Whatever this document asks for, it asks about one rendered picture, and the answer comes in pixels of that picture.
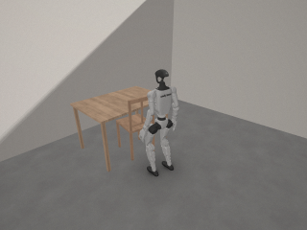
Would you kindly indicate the robot right upper arm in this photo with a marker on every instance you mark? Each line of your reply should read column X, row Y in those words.
column 175, row 103

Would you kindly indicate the robot left upper arm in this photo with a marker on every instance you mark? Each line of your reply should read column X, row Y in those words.
column 151, row 101

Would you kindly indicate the robot left shin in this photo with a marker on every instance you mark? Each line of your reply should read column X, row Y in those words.
column 151, row 157

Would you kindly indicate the table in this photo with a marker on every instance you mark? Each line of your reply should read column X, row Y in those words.
column 108, row 107

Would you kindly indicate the left robot hand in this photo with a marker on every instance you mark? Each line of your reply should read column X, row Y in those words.
column 142, row 135

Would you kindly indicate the right robot foot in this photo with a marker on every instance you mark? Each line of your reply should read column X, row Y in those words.
column 171, row 167

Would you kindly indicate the robot left forearm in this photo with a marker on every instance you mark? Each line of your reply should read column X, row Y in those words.
column 148, row 121

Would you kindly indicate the right robot hand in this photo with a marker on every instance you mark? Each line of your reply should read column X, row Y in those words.
column 174, row 124

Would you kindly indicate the robot right forearm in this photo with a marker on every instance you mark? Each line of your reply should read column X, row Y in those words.
column 175, row 112

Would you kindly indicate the chair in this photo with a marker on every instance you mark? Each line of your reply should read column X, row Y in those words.
column 133, row 123

